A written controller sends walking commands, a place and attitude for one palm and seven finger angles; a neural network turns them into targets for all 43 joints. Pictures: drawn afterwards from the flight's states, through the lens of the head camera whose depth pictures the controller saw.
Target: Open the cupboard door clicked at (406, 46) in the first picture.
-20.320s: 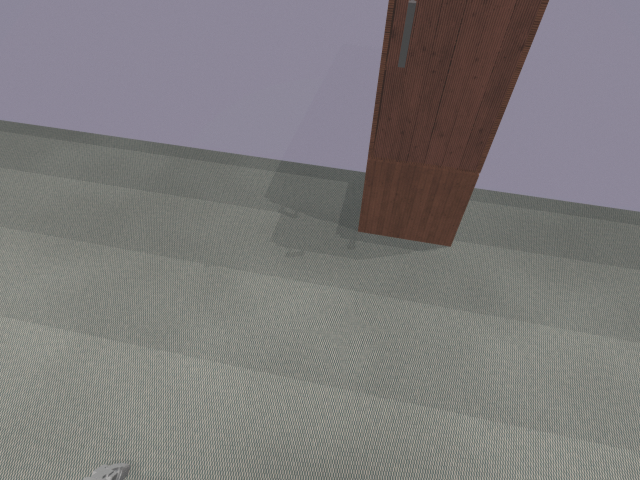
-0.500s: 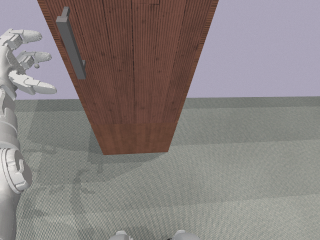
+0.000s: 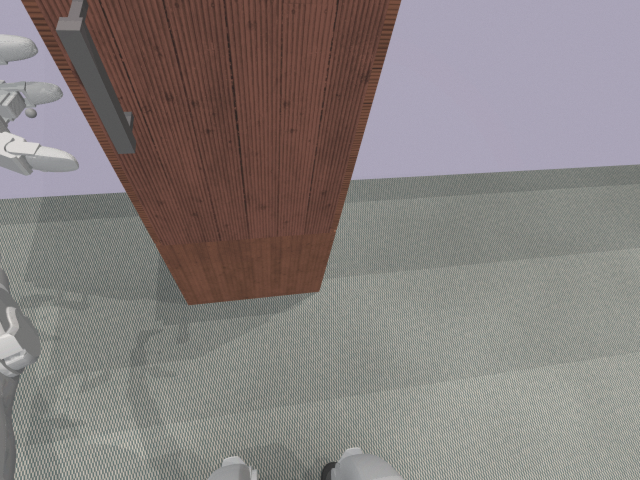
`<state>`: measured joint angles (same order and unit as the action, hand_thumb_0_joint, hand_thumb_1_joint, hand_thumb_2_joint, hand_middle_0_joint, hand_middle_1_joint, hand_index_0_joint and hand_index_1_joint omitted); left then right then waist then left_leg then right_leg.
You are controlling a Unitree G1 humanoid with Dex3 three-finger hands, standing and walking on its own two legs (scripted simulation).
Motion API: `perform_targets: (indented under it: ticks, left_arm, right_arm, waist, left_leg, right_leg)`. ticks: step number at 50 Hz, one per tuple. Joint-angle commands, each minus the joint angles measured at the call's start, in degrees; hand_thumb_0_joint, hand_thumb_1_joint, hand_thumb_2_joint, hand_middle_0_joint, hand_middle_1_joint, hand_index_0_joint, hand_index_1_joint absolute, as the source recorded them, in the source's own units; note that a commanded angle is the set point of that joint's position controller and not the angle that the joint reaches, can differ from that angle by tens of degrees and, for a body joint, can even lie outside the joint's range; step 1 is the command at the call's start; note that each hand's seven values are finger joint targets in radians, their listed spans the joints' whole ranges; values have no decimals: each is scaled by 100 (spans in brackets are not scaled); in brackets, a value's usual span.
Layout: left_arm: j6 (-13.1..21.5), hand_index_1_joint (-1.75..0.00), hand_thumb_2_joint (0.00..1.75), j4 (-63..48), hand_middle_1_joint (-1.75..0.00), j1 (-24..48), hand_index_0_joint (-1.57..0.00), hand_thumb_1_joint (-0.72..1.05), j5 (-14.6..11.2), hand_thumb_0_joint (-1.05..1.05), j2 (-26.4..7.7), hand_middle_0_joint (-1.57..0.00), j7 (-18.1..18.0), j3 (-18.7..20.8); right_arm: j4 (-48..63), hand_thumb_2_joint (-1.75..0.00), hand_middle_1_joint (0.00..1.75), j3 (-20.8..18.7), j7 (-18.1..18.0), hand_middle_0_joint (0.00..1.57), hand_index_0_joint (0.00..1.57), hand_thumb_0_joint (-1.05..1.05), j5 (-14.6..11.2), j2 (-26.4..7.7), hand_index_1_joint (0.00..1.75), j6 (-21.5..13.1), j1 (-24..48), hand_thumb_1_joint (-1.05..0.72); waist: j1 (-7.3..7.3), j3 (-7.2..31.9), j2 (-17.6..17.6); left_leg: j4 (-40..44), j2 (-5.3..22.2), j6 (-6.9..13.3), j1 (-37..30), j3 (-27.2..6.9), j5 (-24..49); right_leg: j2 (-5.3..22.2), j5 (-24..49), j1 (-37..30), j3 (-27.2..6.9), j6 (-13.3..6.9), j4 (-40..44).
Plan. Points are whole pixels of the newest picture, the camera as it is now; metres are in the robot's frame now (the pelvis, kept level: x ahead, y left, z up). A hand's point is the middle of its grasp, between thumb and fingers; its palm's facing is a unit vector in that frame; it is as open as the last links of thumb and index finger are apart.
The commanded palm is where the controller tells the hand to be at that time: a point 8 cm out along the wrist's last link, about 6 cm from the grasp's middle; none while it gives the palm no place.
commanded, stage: slide the fingers in behind the handle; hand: left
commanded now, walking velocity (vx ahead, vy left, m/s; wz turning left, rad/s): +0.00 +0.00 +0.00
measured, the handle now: (105, 83) +0.56 +0.21 +0.13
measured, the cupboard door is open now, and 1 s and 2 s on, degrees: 0 0 0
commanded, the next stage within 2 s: close the thumb around the handle in 1.56 s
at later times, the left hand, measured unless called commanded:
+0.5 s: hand (67, 115) +0.51 +0.24 +0.13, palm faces +0.03 -1.00 +0.01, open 14.0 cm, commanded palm +0.48 +0.28 +0.12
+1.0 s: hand (99, 117) +0.51 +0.20 +0.13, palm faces +0.03 -1.00 +0.01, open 14.0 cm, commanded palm +0.48 +0.25 +0.12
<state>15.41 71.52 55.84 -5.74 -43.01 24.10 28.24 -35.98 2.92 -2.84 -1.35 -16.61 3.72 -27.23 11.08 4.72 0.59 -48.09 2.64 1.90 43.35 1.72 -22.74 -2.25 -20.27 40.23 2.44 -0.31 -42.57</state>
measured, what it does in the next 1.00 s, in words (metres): stands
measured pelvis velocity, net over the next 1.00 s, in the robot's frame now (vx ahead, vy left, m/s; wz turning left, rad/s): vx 0.00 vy -0.01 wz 0.02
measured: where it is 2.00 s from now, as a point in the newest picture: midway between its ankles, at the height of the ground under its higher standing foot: outside the picture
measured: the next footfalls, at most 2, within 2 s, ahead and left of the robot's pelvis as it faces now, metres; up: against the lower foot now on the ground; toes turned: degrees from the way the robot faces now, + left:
none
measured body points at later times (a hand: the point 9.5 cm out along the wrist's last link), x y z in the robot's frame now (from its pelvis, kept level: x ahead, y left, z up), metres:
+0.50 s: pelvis +0.02 +0.00 +0.00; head +0.12 +0.02 +0.44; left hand +0.50 +0.29 +0.13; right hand +0.03 -0.27 -0.11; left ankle +0.00 +0.09 -0.70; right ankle -0.01 -0.12 -0.70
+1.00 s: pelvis +0.00 -0.01 +0.00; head +0.10 +0.01 +0.44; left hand +0.50 +0.26 +0.13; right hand +0.00 -0.28 -0.11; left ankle +0.00 +0.09 -0.70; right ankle -0.01 -0.12 -0.70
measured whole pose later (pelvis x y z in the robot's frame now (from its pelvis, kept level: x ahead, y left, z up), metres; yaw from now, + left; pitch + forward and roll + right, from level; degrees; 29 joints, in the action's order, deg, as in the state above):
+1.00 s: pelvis +0.00 -0.01 +0.00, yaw +1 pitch +16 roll -2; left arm 16.0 69.5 56.1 -6.1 -32.9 16.1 22.6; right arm -36.6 1.9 -1.5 -1.0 -16.1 2.1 -24.4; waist 10.1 4.7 0.8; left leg -47.8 2.3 1.2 41.6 0.9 -22.6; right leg -2.0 -21.1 38.8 3.1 -1.0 -43.5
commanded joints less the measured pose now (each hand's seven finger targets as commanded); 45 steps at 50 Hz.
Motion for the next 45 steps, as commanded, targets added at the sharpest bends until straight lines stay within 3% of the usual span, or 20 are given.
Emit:
perform_targets:
  ticks: [1, 2, 6, 10, 11, 12, 13, 14, 16, 17, 21, 23, 26, 28, 30, 33, 36, 39, 43, 45]
  left_arm:
    - [197, -120, 30, -1083, -120, 2390, -30, -50, -248, 0, -1122, -30, 125, -272]
    - [143, -120, 30, -984, -120, 2365, -30, -50, -251, 0, -1218, -30, 104, -190]
    - [215, -120, 30, -1329, -120, 2708, -30, -50, -251, 0, -1239, -30, -27, -167]
    - [384, -120, 30, -1594, -120, 2489, -30, -50, -243, 0, -1208, -30, -171, -37]
    - [386, -120, 30, -1584, -120, 2514, -30, -50, -245, 0, -1017, -30, -197, -175]
    - [357, -120, 30, -1498, -120, 2418, -30, -50, -224, 0, -1116, -30, -243, -64]
    - [314, -120, 30, -1414, -120, 2457, -30, -50, -196, 0, -1020, -30, -270, -192]
    - [324, -120, 30, -1507, -120, 2548, -30, -50, -211, 0, -970, -30, -308, -198]
    - [315, -120, 30, -1669, -120, 2496, -30, -50, -173, 0, -1020, -30, -360, -130]
    - [324, -120, 30, -1743, -120, 2344, -30, -50, -176, 0, -1201, -30, -392, 56]
    - [324, -120, 30, -1870, -120, 2427, -30, -50, -229, 0, -530, -30, -394, -424]
    - [294, -120, 30, -1835, -120, 2430, -30, -50, -285, 0, -554, -30, -402, -371]
    - [280, -120, 30, -1871, -120, 2240, -30, -50, -338, 0, -444, -30, -436, -342]
    - [250, -120, 30, -1798, -120, 2259, -30, -50, -323, 0, -228, -30, -496, -490]
    - [275, -120, 30, -1825, -120, 2173, -30, -50, -284, 0, -511, -30, -593, -245]
    - [258, -120, 30, -1693, -120, 2149, -30, -50, -212, 0, -458, -30, -700, -303]
    - [363, -120, 30, -1772, -120, 2298, -30, -50, -141, 0, -668, -30, -790, -181]
    - [451, -120, 30, -1686, -120, 2568, -30, -50, -136, 0, -469, -30, -821, -361]
    - [511, -120, 30, -1582, -120, 2684, -30, -50, -109, 0, -613, -30, -795, -295]
    - [509, -120, 30, -1513, -120, 2791, -30, -50, -141, 0, -437, -30, -760, -429]
  right_arm:
    - [320, -90, 30, -404, -80, 20, 20, 0, 21, -1095, 30, -86, -725, -90]
    - [294, -90, 30, -410, -87, 20, 20, 0, 24, -1119, 30, -90, -764, -90]
    - [276, -90, 30, -423, -85, 20, 20, 0, 47, -1104, 30, -116, -782, -90]
    - [303, -90, 30, -438, -16, 20, 20, 0, 73, -1045, 30, -120, -754, -90]
    - [299, -90, 30, -436, -4, 20, 20, 0, 63, -1018, 30, -114, -699, -90]
    - [308, -90, 30, -435, 12, 20, 20, 0, 75, -1032, 30, -111, -698, -90]
    - [318, -90, 30, -423, 15, 20, 20, 0, 50, -1025, 30, -97, -655, -90]
    - [320, -90, 30, -431, 13, 20, 20, 0, 56, -1029, 30, -98, -679, -90]
    - [366, -90, 30, -450, 36, 20, 20, 0, 61, -1016, 30, -103, -641, -90]
    - [382, -90, 30, -458, 32, 20, 20, 0, 68, -1019, 30, -97, -655, -90]
    - [336, -90, 30, -473, 72, 20, 20, 0, 48, -949, 30, -90, -589, -90]
    - [331, -90, 30, -482, 75, 20, 20, 0, 51, -987, 30, -78, -589, -90]
    - [328, -90, 30, -486, 76, 20, 20, 0, 53, -949, 30, -83, -583, -90]
    - [321, -90, 30, -478, 97, 20, 20, 0, 59, -928, 30, -90, -535, -90]
    - [348, -90, 30, -474, 104, 20, 20, 0, 71, -944, 30, -88, -546, -90]
    - [388, -90, 30, -458, 107, 20, 20, 0, 60, -921, 30, -97, -505, -90]
    - [419, -90, 30, -447, 104, 20, 20, 0, 62, -913, 30, -118, -478, -90]
    - [373, -90, 30, -433, 80, 20, 20, 0, 60, -892, 30, -160, -470, -90]
    - [330, -90, 30, -444, 58, 20, 20, 0, 50, -937, 30, -221, -502, -90]
    - [287, -90, 30, -437, 58, 20, 20, 0, 48, -929, 30, -246, -511, -90]
  waist:
    - [-45, 2162, 999]
    - [-39, 2054, 791]
    - [-6, 2323, 901]
    - [-159, 2756, 1114]
    - [-112, 2608, 1122]
    - [-166, 2575, 973]
    - [-97, 2358, 953]
    - [-99, 2415, 900]
    - [-174, 2693, 1123]
    - [-254, 2840, 999]
    - [-114, 2603, 1059]
    - [-104, 2553, 841]
    - [-199, 2677, 887]
    - [-156, 2434, 745]
    - [-249, 2532, 672]
    - [-220, 2322, 485]
    - [-246, 2398, 603]
    - [-111, 2175, 579]
    - [-106, 2440, 646]
    - [-37, 2428, 687]
  left_leg:
    - [433, -42, 7, -2182, -436, 2326]
    - [439, -31, 25, -2091, -454, 2226]
    - [401, -33, 7, -2290, -490, 2509]
    - [282, -23, -38, -2615, -485, 3140]
    - [271, -18, -45, -2588, -472, 3133]
    - [278, -34, -28, -2431, -454, 2966]
    - [313, -34, -24, -2333, -451, 2854]
    - [307, -39, -14, -2391, -481, 2934]
    - [284, -45, -32, -2548, -453, 3109]
    - [260, -33, -33, -2565, -454, 3336]
    - [235, -4, -47, -2713, -471, 3486]
    - [286, -8, -34, -2618, -476, 3308]
    - [280, -15, -36, -2694, -460, 3585]
    - [324, -31, -24, -2551, -444, 3268]
    - [340, -58, -6, -2422, -415, 3249]
    - [393, -96, 22, -2118, -345, 2848]
    - [408, -132, 31, -2017, -306, 2611]
    - [419, -139, 47, -1940, -316, 2304]
    - [429, -139, 29, -1975, -349, 2047]
    - [399, -137, 34, -2019, -345, 2070]
  right_leg:
    - [-148, 1702, -417, -21, -46, 426]
    - [-152, 1644, -405, -15, -44, 445]
    - [-140, 1826, -465, -32, -48, 383]
    - [-149, 2179, -566, -38, -56, 262]
    - [-145, 2182, -504, -26, -51, 265]
    - [-146, 2146, -593, -31, -43, 266]
    - [-140, 2091, -538, -17, -44, 278]
    - [-145, 2115, -568, -8, -55, 259]
    - [-136, 2257, -657, -33, -50, 238]
    - [-131, 2434, -810, -35, -50, 210]
    - [-153, 2428, -582, -3, -31, 252]
    - [-156, 2406, -686, 2, -38, 268]
    - [-141, 2586, -802, -7, -44, 249]
    - [-139, 2423, -741, 14, -35, 283]
    - [-129, 2551, -954, -23, -40, 254]
    - [-109, 2476, -1055, -46, -33, 279]
    - [-95, 2449, -1196, -111, -36, 280]
    - [-91, 2223, -1064, -125, -41, 321]
    - [-87, 1972, -1041, -157, -42, 333]
    - [-85, 1989, -955, -159, -35, 341]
